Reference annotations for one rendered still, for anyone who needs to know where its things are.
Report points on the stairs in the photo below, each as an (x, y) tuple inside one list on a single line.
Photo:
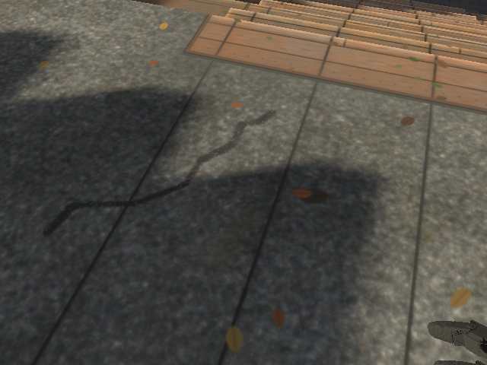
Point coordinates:
[(404, 24)]

